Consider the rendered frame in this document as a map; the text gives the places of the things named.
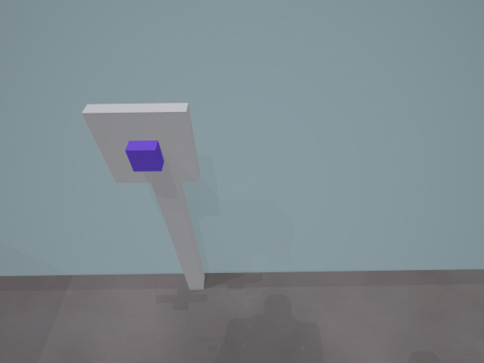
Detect button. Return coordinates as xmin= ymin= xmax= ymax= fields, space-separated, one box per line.
xmin=126 ymin=141 xmax=164 ymax=172

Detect panel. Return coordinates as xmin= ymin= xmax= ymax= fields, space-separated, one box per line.
xmin=82 ymin=103 xmax=205 ymax=290

